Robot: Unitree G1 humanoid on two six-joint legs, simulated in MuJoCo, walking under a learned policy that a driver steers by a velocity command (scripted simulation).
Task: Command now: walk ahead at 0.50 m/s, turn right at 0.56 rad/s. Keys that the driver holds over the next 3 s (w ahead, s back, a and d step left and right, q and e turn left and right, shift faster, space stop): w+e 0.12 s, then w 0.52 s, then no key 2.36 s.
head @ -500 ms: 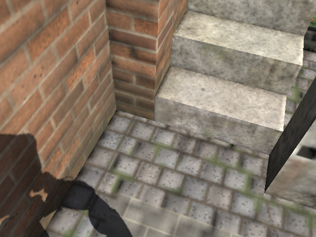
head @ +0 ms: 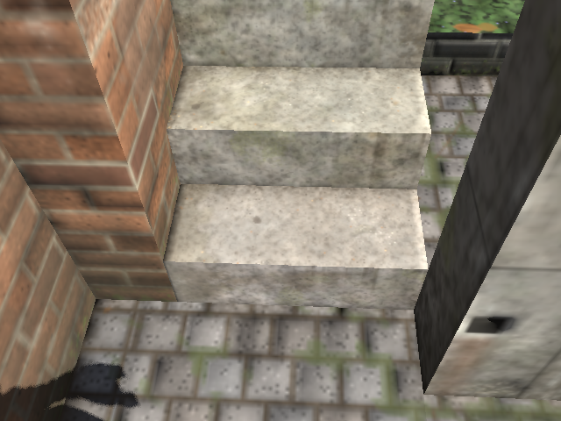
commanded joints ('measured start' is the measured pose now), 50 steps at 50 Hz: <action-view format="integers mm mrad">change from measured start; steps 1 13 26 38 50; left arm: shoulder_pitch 25 137 3 4 -112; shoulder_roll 141 154 20 51 -9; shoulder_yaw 30 46 -20 -36 -56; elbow -57 -19 5 28 75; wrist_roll -2 16 47 34 9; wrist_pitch -32 -67 -30 -85 -29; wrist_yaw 11 21 27 62 62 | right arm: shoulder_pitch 43 -206 86 140 220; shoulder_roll -81 -96 -68 21 128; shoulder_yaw -14 -8 -34 39 49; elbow -38 -121 59 117 119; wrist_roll -3 -1 30 78 38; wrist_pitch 23 -4 -44 -33 60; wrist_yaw -4 12 -20 -52 -66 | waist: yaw -26 35 -7 50 -57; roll -40 -103 49 10 -145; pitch -57 5 -51 -249 -102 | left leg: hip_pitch -41 62 384 348 425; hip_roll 4 -48 117 -14 -93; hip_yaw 11 18 -106 24 21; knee -135 -638 -953 -535 -690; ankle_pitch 96 232 376 595 127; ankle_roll -23 44 232 61 -22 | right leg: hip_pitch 54 135 -338 274 -8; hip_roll -268 -280 -186 -282 -284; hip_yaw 283 328 47 96 143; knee -201 -89 612 2 -181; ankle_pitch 306 220 -97 544 -3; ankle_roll -143 -42 114 65 42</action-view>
